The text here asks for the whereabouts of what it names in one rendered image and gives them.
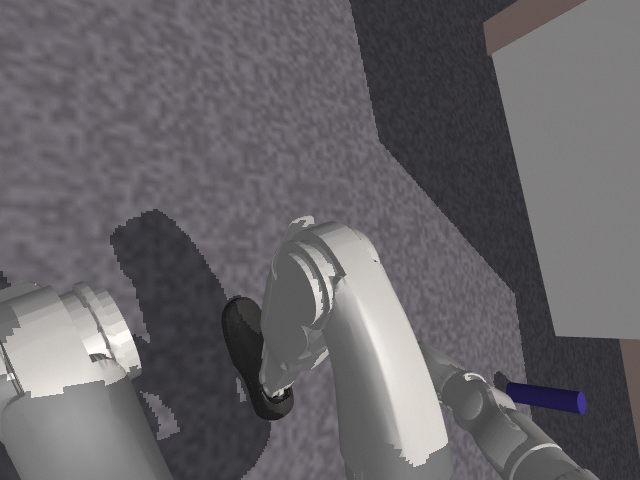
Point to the right robot hand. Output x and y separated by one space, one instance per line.
440 366

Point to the right robot foot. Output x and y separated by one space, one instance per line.
241 327

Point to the right robot arm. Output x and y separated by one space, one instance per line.
511 442

